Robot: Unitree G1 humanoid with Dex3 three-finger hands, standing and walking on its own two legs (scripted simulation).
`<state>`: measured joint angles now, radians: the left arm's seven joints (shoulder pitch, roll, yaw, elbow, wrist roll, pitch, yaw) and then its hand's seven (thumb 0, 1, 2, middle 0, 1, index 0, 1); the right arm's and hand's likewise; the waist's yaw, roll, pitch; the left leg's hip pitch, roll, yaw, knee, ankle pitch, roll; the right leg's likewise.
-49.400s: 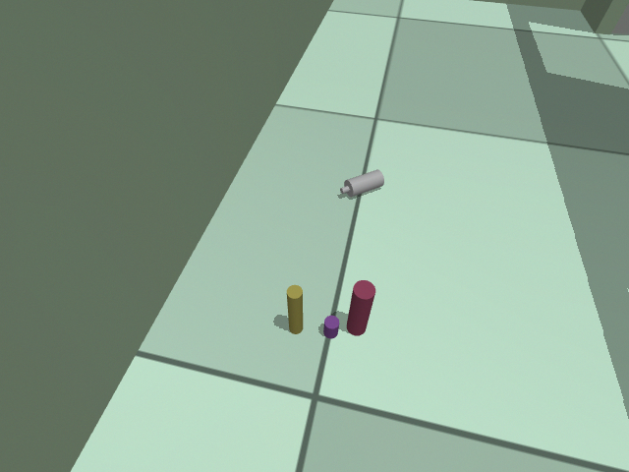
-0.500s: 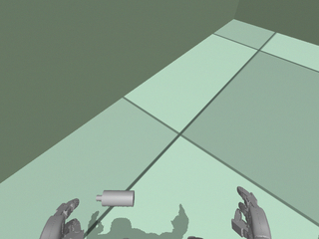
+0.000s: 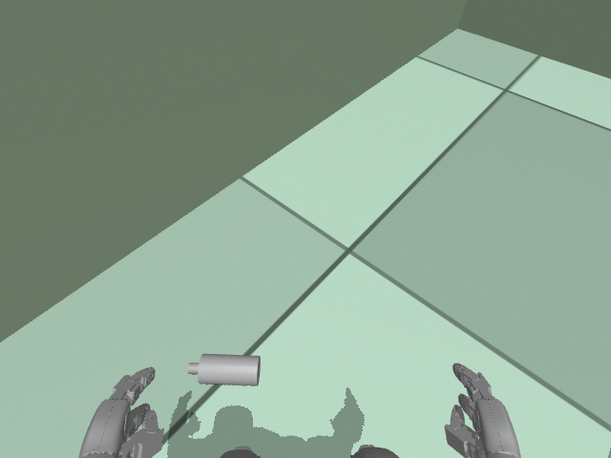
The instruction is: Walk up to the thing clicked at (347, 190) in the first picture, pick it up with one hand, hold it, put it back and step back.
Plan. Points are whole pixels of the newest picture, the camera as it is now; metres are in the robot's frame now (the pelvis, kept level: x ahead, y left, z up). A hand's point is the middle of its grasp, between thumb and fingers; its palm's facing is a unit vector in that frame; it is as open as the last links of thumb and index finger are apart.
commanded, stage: stand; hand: left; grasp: from above
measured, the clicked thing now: (223, 369) +0.46 +0.22 -0.67
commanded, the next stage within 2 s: none
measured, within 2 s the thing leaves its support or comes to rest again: neither
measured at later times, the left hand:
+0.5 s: hand out of the picture +0.04 +0.24 -0.11, palm faces +0.05 -0.95 -0.32, open 7.4 cm
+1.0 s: hand out of the picture +0.03 +0.23 -0.10, palm faces +0.04 -0.94 -0.34, open 7.4 cm
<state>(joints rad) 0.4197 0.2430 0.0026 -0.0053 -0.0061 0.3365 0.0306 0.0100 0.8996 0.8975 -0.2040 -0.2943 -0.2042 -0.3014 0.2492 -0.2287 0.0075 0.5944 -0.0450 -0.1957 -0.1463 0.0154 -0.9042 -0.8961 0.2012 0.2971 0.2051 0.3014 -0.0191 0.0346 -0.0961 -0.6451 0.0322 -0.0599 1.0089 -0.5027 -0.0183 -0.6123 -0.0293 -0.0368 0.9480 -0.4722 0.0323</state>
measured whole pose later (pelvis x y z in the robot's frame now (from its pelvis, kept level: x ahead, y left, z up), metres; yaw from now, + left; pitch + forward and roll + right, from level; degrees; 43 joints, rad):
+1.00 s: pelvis -0.01 -0.01 +0.06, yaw +1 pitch -4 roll +0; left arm 0.16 0.29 0.03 1.13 0.03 0.00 0.02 0.00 0.90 0.90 -0.21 -0.30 -0.21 -0.30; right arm 0.16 -0.31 -0.04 1.11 -0.02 0.01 -0.01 0.01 -0.91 -0.90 0.20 0.30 0.20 0.30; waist 0.01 0.02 0.06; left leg -0.13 0.02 -0.05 0.41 -0.20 -0.03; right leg -0.11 -0.04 -0.05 0.39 -0.20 0.03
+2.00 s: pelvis +0.00 -0.02 +0.07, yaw +0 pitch -3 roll +0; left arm 0.10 0.32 0.02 1.15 0.02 0.00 0.00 0.00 0.90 0.90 -0.21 -0.30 -0.21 -0.30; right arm 0.11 -0.33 -0.01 1.13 -0.01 0.00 0.00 0.01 -0.91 -0.90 0.20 0.30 0.21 0.30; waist 0.01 0.02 0.06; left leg -0.10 0.04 -0.04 0.33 -0.19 -0.04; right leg -0.11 -0.03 -0.04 0.35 -0.19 0.01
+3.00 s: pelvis -0.07 +0.04 +0.05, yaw -1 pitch -1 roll -2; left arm 0.05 0.39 0.06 0.91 0.01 0.07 0.03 0.00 0.90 0.90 -0.20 -0.30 -0.20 -0.30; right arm 0.13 -0.34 -0.05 0.94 -0.02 0.04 -0.02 0.01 -0.90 -0.90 0.20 0.30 0.21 0.30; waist -0.02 -0.05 0.21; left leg -0.27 -0.04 0.03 0.54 -0.25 0.07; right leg -0.44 0.10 0.16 1.07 -0.46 0.00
